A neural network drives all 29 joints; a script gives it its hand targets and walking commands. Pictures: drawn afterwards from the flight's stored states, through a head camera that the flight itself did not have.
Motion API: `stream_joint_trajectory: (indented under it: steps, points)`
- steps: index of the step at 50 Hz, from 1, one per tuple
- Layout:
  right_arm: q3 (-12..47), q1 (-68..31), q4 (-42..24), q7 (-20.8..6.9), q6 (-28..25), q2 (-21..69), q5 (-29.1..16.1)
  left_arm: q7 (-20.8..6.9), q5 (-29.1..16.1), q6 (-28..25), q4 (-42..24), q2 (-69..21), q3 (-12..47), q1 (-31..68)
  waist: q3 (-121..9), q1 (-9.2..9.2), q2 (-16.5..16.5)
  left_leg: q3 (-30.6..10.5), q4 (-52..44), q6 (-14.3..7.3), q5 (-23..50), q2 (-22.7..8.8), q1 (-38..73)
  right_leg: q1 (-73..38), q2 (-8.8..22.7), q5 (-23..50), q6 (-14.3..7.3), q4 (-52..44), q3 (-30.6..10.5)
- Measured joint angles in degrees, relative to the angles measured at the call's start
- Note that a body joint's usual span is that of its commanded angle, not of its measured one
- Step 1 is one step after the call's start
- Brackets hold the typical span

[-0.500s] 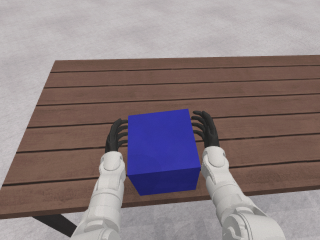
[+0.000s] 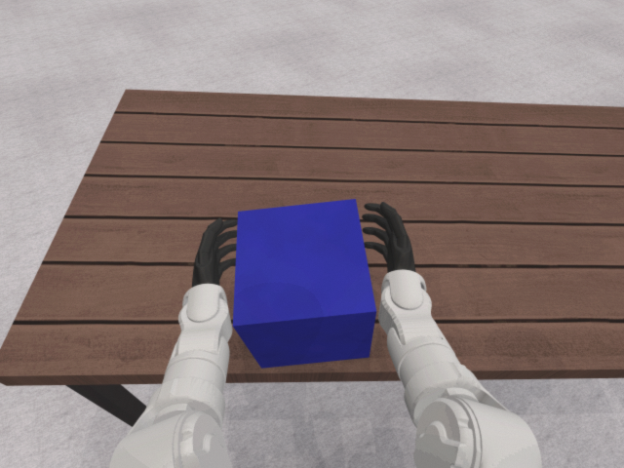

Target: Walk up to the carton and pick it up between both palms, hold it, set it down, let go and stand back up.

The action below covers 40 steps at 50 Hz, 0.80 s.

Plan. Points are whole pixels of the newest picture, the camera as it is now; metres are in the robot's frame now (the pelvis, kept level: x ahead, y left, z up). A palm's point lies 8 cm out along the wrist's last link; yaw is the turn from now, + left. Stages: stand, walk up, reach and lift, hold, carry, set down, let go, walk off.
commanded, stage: set down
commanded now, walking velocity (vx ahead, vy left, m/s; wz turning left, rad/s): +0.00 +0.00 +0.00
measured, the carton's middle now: (306, 287) +0.38 +0.05 -0.02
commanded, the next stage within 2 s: none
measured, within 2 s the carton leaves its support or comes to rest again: rests again in 0.40 s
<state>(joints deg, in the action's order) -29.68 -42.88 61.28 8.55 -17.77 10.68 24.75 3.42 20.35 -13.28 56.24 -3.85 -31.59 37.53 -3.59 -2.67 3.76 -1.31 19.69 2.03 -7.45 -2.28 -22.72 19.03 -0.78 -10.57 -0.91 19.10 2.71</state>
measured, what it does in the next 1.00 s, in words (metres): stands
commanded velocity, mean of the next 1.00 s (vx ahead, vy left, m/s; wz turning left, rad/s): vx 0.00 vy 0.00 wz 0.00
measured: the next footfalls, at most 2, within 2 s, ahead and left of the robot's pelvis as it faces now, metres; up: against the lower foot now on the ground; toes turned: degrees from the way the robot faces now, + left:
none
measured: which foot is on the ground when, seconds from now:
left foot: down 0.00-1.00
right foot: down 0.00-1.00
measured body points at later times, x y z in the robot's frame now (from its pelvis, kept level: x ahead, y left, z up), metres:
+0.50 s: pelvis +0.00 +0.01 +0.00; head +0.08 +0.00 +0.44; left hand +0.38 +0.17 +0.00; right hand +0.41 -0.09 +0.01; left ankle +0.01 +0.14 -0.75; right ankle -0.02 -0.11 -0.75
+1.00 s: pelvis +0.00 +0.02 +0.00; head +0.08 +0.04 +0.44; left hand +0.39 +0.18 +0.00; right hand +0.40 -0.09 +0.00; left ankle +0.01 +0.14 -0.75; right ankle -0.02 -0.11 -0.75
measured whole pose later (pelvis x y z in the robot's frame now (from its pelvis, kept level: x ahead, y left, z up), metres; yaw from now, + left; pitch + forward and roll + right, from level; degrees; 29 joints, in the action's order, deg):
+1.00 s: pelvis +0.00 +0.02 +0.00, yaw -4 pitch +14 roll -1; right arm -25.1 -41.5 67.3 6.3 -24.1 5.1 17.4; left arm 8.4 21.7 -18.5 56.9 -6.0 -28.3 37.4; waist -3.9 -4.5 1.9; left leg 2.3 24.8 0.5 -10.1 -2.7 -28.4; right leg 24.4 -0.9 -9.9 0.6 20.5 -0.9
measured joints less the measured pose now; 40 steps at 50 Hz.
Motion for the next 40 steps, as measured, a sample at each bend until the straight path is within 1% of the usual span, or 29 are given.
stream_joint_trajectory:
  steps: [2, 3, 6, 8, 11, 16, 19, 21, 25, 28, 31, 33, 35, 40]
  points:
    - [-1.45, 0.75, 0.45, -0.26, -0.60, 0.01, 0.84, 0.47, 0.62, 0.26, -0.58, -0.39, 0.75, -0.38, -0.46, 0.96, 0.52, -0.13, 0.55, 0.03, -0.45, 0.08, -0.44, -0.06, 0.06, 0.00, 0.11, -0.39, 0.12]
    - [-1.85, 1.53, 0.40, -0.47, -1.00, -0.06, 0.99, 0.83, 1.17, 0.22, -0.78, -0.77, 1.09, -0.62, -0.98, 1.14, 0.75, 0.01, 0.80, 0.00, -0.67, 0.06, -0.82, 0.16, 0.05, 0.09, 0.18, -0.64, -0.02]
    - [-2.34, 3.97, -0.06, -1.04, -2.15, -0.39, 0.48, 1.26, 3.03, -0.22, -1.19, -2.06, 1.29, -1.11, -1.74, 1.09, 1.11, 1.03, 1.59, -0.27, -1.47, -0.22, -1.39, 0.44, -0.15, 0.52, 0.49, -1.39, -1.06]
    - [-2.22, 5.40, -0.35, -1.56, -3.12, -0.83, -0.23, 1.83, 3.51, -0.49, -1.76, -3.04, 1.75, -1.57, -1.95, 0.81, 0.99, 1.88, 2.02, -0.39, -1.91, -0.39, -1.65, 0.73, -0.24, 0.76, 0.69, -1.62, -1.92]
    - [-1.66, 6.67, -0.93, -2.59, -4.68, -1.59, -1.38, 2.80, 3.69, -0.65, -3.43, -4.21, 3.12, -2.40, -1.82, 0.62, -0.08, 2.67, 2.57, -0.57, -2.26, -0.45, -2.15, 1.19, -0.23, 1.00, 0.90, -1.74, -2.70]
    - [-0.20, 5.65, -1.42, -3.81, -5.61, -2.65, -3.19, 4.29, 4.42, -1.21, -3.25, -4.50, 3.33, -1.99, -0.11, -1.50, -3.04, 3.89, 2.44, -1.03, -2.06, -0.71, -1.99, 1.46, -0.40, 1.73, 1.02, -2.01, -3.91]
    - [1.85, 5.26, -2.23, -3.85, -5.33, -3.33, -3.27, 4.64, 3.40, -2.26, -3.18, -4.94, 2.51, -2.07, 0.39, -2.99, -4.40, 4.18, 1.91, -1.06, -1.57, -0.87, -2.06, 1.89, -0.56, 2.06, 1.00, -2.01, -4.19]
    - [2.26, 4.71, -1.97, -3.70, -5.12, -3.54, -2.73, 4.39, 2.49, -3.45, -1.82, -4.89, 1.22, -1.64, 0.29, -3.86, -4.77, 4.14, 1.44, -1.00, -1.17, -0.97, -2.28, 2.36, -0.68, 2.16, 0.88, -1.92, -4.13]
    - [1.92, 3.93, -1.70, -2.64, -5.13, -2.89, -0.72, 3.47, 1.40, -5.12, 0.07, -3.99, -0.14, -0.97, -0.37, -3.36, -4.77, 2.83, 0.85, -0.69, -0.39, -0.85, -3.25, 3.40, -0.66, 1.78, 0.52, -1.25, -2.79]
    - [1.42, 3.93, -1.64, -1.69, -5.19, -2.02, 0.78, 1.87, 1.10, -6.62, 1.17, -3.39, -1.95, -0.67, -0.91, -2.65, -3.80, 2.19, 0.77, -0.60, -0.25, -0.77, -3.79, 4.18, -0.62, 1.21, 0.37, -0.34, -2.13]
    - [-0.47, 3.74, -1.00, -1.36, -5.82, -1.21, 2.04, 0.75, 2.34, -7.32, 1.16, -3.26, -3.61, -0.28, -0.46, -1.99, -2.49, 1.72, 0.81, -0.38, -0.35, -0.65, -3.43, 3.99, -0.51, 0.49, 0.17, 0.50, -1.64]
    - [-0.77, 3.69, -0.46, -1.34, -6.45, -1.11, 1.76, 0.68, 3.06, -7.78, 1.11, -3.10, -3.81, -0.19, -0.04, -1.61, -1.77, 1.40, 1.17, -0.23, -0.57, -0.58, -3.23, 3.68, -0.45, 0.11, 0.11, 0.89, -1.32]
    - [-2.18, 3.63, -0.93, -1.62, -6.67, -0.42, 2.69, 0.35, 4.29, -7.73, -0.13, -3.43, -4.51, -0.28, 0.70, -1.20, -1.09, 1.25, 1.44, -0.22, -0.83, -0.47, -2.83, 3.21, -0.35, -0.19, 0.13, 1.19, -1.16]
    - [-1.96, 4.31, -0.67, -2.01, -7.40, -0.23, 1.88, 0.72, 4.71, -7.91, -1.04, -3.24, -3.49, -1.11, 0.00, -0.64, -0.01, 1.58, 2.12, -0.46, -1.33, -0.41, -3.46, 3.54, -0.26, -0.08, 0.42, 0.96, -1.49]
